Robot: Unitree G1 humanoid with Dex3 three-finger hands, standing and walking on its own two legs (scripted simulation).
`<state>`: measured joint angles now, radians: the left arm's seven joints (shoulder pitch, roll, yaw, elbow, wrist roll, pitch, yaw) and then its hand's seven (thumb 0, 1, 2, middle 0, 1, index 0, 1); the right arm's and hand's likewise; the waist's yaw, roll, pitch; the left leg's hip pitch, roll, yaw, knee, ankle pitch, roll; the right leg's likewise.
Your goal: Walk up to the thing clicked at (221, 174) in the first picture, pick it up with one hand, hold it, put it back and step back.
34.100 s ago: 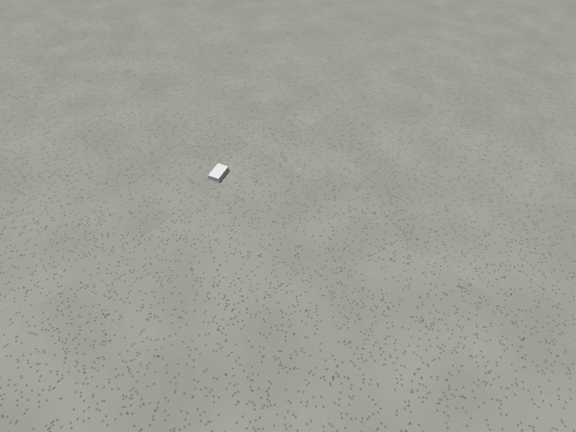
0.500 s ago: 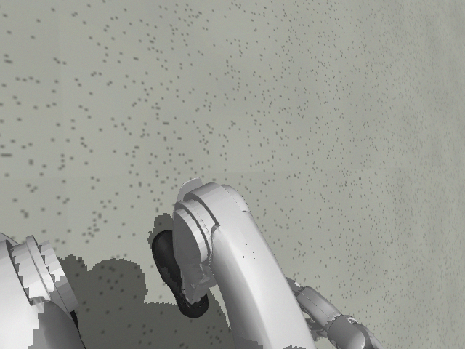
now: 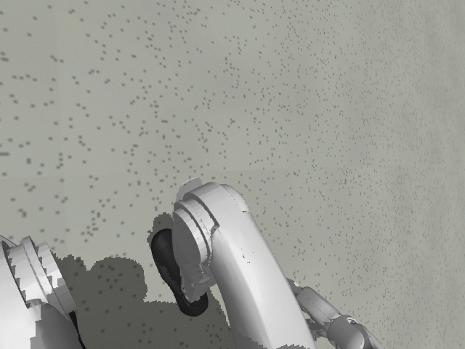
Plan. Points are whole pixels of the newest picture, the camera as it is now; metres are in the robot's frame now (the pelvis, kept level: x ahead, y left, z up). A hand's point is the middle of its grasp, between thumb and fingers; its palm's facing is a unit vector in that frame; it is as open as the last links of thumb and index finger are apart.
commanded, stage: close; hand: left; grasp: from above
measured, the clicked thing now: out of the picture +0.45 +0.39 -0.30
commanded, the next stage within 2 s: settle in 0.62 s
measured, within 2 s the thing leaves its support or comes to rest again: leaves its support in 1.04 s
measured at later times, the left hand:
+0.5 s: hand out of the picture +0.43 +0.38 -0.25, palm faces -0.42 -0.17 -0.89, open 8.6 cm
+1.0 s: hand out of the picture +0.44 +0.38 -0.25, palm faces -0.43 -0.18 -0.89, open 8.5 cm
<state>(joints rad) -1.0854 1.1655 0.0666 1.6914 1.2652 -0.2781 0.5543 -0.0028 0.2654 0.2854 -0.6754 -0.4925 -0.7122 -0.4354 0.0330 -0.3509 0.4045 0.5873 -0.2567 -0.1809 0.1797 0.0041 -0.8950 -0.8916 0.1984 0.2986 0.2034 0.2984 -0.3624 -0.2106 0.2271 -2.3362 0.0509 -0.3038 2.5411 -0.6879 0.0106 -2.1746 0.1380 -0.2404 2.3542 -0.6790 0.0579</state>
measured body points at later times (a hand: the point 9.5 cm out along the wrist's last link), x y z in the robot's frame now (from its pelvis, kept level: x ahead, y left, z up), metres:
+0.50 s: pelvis +0.00 +0.00 +0.00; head +0.27 +0.16 +0.31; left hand +0.45 +0.38 -0.20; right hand +0.09 -0.24 -0.05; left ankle +0.07 +0.13 -0.28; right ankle +0.12 -0.11 -0.27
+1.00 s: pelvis +0.00 +0.00 +0.00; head +0.27 +0.16 +0.32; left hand +0.45 +0.39 -0.20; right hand +0.10 -0.24 -0.05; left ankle +0.07 +0.13 -0.28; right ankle +0.12 -0.11 -0.27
